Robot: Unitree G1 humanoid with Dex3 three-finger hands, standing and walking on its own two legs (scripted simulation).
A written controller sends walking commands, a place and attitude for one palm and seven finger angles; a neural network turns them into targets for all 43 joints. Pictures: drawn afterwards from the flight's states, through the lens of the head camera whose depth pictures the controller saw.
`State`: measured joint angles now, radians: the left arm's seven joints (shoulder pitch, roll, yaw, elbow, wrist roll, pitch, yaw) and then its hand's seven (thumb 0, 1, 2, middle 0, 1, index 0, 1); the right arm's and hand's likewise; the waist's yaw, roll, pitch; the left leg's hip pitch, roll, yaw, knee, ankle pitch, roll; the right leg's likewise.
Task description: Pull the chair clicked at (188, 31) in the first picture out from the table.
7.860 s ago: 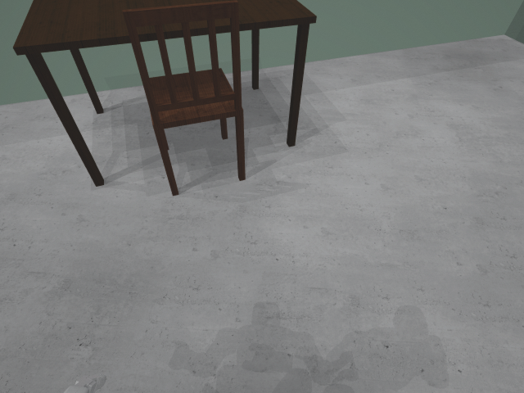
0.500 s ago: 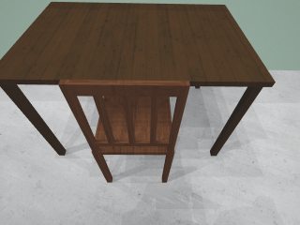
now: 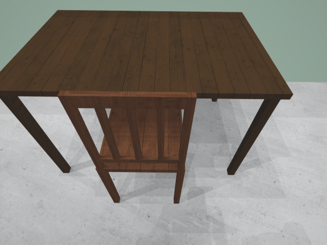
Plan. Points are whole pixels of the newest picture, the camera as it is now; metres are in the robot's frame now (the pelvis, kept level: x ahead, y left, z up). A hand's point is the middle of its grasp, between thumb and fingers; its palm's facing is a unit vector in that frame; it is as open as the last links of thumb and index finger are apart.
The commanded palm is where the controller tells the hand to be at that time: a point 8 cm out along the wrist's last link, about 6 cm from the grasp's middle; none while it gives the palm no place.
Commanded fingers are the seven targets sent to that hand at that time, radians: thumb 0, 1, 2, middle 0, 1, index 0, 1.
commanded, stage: look again from close up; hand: left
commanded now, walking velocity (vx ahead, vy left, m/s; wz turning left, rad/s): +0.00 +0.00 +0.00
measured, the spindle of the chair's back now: (135, 136) +0.48 +0.13 -0.09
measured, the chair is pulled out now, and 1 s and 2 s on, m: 0.00 0.00 0.00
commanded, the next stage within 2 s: raise the hand toward the chair's back in 0.86 s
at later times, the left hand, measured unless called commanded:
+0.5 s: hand out of the picture -0.01 +0.15 -0.17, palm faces +0.03 -0.98 -0.21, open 7.4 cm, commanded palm none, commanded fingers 0.00 0.90 0.90 -0.20 -0.30 -0.20 -0.30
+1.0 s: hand out of the picture +0.00 +0.14 -0.17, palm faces +0.09 -0.97 -0.21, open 7.4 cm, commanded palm +0.09 +0.19 -0.07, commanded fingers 0.00 0.83 0.87 -0.19 -0.29 -0.19 -0.29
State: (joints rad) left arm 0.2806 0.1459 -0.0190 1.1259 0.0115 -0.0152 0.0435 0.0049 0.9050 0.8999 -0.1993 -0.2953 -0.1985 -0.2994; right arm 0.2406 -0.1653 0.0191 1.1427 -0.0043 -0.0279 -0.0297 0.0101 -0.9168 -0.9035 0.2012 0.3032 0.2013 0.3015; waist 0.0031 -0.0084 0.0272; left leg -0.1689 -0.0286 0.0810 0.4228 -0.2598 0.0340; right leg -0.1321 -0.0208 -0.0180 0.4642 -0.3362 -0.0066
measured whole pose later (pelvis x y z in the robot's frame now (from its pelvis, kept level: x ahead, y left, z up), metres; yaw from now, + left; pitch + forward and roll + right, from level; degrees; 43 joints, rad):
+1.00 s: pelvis +0.00 -0.03 +0.00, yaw +1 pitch +0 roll +1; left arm 0.35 0.14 -0.01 0.97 -0.03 0.02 0.05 0.01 0.91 0.90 -0.20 -0.30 -0.20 -0.30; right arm 0.25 -0.17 0.02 1.10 0.01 -0.03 -0.04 0.01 -0.92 -0.90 0.20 0.30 0.20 0.30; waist 0.01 0.00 0.03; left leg -0.19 0.02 0.04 0.45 -0.26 -0.01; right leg -0.11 0.03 -0.05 0.42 -0.32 -0.05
